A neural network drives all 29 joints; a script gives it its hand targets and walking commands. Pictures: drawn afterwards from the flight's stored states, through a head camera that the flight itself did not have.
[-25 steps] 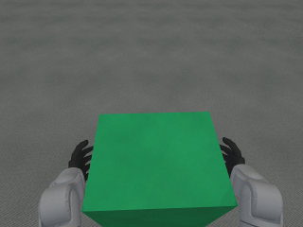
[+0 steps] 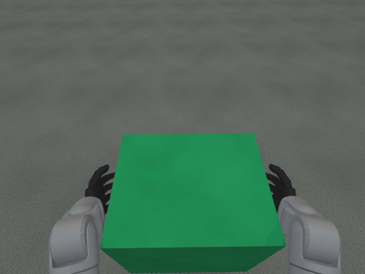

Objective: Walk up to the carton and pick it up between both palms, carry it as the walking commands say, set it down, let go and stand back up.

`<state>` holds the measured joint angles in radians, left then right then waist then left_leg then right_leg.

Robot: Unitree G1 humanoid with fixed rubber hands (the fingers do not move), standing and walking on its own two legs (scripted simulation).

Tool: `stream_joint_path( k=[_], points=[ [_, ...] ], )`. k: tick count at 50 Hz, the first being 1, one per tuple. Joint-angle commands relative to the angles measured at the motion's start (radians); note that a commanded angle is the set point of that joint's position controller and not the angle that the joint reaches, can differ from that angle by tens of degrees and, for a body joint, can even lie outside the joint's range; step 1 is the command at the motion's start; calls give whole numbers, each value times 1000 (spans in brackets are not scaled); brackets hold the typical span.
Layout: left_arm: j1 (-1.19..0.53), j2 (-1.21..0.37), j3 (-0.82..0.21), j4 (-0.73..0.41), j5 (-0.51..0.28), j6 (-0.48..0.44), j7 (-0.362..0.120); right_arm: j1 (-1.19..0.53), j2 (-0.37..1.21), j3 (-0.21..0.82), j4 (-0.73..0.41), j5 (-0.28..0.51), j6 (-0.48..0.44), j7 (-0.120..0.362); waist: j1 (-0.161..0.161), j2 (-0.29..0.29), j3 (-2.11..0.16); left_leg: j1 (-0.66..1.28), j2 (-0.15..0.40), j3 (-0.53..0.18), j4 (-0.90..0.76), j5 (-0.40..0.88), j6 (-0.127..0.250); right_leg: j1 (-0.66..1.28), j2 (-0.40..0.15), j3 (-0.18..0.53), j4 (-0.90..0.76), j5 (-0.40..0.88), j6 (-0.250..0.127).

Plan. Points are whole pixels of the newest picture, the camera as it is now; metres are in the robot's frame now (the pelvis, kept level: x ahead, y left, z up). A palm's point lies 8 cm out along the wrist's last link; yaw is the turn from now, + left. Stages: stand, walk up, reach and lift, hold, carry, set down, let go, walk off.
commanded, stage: carry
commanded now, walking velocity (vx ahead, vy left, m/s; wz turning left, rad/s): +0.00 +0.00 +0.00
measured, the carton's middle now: (188, 207) +0.27 +0.00 +0.02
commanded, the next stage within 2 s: none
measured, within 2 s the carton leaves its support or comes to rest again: neither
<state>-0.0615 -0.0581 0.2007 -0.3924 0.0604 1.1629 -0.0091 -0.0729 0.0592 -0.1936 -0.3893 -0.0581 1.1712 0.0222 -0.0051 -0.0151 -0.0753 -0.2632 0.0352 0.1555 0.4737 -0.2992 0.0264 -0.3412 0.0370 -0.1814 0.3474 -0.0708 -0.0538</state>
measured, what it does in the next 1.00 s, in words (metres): shifts its weight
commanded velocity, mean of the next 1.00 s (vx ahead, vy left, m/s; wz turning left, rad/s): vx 0.00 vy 0.00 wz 0.00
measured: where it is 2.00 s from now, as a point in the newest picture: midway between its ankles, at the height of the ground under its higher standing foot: outside the picture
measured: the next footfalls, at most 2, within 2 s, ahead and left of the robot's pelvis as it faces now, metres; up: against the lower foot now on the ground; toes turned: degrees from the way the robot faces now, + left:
none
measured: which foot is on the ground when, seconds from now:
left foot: down 0.00-1.00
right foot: down 0.00-1.00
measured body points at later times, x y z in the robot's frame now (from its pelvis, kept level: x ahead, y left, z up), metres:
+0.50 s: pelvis +0.02 +0.05 -0.01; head +0.00 +0.05 +0.44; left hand +0.28 +0.23 +0.06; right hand +0.28 -0.14 +0.07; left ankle +0.01 +0.12 -0.74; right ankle +0.09 -0.03 -0.74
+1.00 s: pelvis +0.05 +0.07 -0.01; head +0.04 +0.07 +0.44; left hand +0.31 +0.25 +0.06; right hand +0.31 -0.12 +0.06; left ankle +0.01 +0.12 -0.74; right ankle +0.09 -0.03 -0.74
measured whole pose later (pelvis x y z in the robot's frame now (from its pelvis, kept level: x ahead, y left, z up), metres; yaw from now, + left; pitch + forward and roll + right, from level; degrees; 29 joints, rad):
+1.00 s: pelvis +0.05 +0.07 -0.01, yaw -1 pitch +3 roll -1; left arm -0.07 -0.06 0.18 -0.35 0.08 1.13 0.00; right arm -0.08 0.05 -0.20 -0.34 -0.05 1.13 0.03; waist -0.01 0.00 -0.10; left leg -0.24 -0.01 0.19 0.55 -0.36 0.08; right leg -0.38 -0.02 -0.15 0.54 -0.21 -0.04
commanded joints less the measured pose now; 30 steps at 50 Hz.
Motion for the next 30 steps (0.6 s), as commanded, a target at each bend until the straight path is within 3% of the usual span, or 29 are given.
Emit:
stream_joint_path(
  k=[1, 9, 17, 20, 26, 30],
  points=[
    [-459, -749, -800, -96, -356, 8, -204, -444, 756, 782, -88, 343, 4, 187, 0, -26, -170, 32, 22, -28, -32, -132, 26, 54, -199, 196, -144, -367, 100],
    [-464, -757, -797, -76, -345, 0, -201, -461, 751, 776, -65, 343, -5, 190, 2, -10, -156, -34, 49, -81, -52, -192, 40, 34, -193, 197, -77, -391, 42],
    [-479, -764, -784, -34, -334, -20, -203, -467, 742, 740, -31, 313, -27, 187, 10, 30, -129, -138, 143, -179, -185, -273, 50, 88, -151, 167, 79, -217, 9],
    [-483, -770, -788, -33, -341, -32, -204, -466, 748, 735, -37, 309, -40, 184, 10, 13, -142, -111, 131, -157, -155, -159, 38, 93, -166, 185, 76, -160, 0],
    [-449, -759, -790, -46, -338, -37, -197, -436, 732, 735, -41, 313, -48, 177, 6, 16, -228, 4, 135, -137, -61, 196, 21, 97, -191, 198, 113, -1, -5],
    [-436, -753, -787, -50, -329, -37, -191, -429, 721, 733, -44, 314, -49, 177, 4, 26, -240, 33, 145, -140, -37, 306, 16, 94, -192, 195, 140, 38, -4]
  ],
)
